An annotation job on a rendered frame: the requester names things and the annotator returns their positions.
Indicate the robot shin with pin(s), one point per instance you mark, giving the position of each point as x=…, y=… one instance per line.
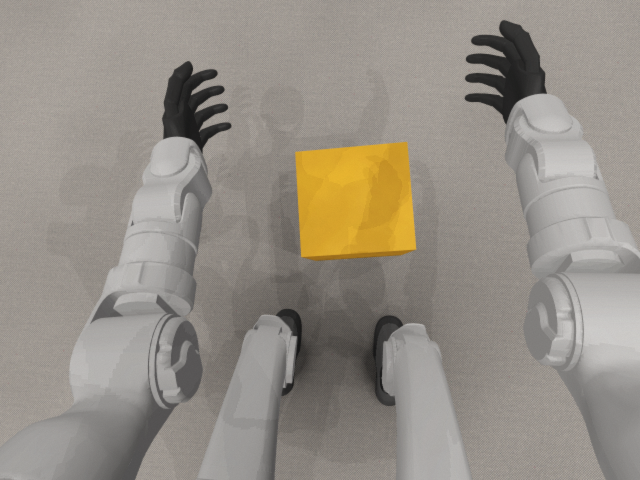
x=415, y=329
x=269, y=320

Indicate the left robot upper arm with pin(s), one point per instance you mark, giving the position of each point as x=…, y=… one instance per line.
x=128, y=374

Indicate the right robot upper arm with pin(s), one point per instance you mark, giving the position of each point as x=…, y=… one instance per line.
x=587, y=327

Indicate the robot right forearm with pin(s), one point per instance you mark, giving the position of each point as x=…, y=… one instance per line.
x=571, y=222

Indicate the right robot hand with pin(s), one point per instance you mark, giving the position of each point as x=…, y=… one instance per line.
x=520, y=66

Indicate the robot left forearm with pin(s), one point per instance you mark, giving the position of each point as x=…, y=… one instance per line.
x=155, y=270

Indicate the carton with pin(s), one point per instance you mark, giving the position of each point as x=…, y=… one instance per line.
x=355, y=202

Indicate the robot right shin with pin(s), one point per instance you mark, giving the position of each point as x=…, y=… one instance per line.
x=415, y=329

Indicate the left robot hand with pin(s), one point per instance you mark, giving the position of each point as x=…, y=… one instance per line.
x=179, y=118

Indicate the robot left shin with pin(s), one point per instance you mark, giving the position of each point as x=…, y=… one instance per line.
x=269, y=320

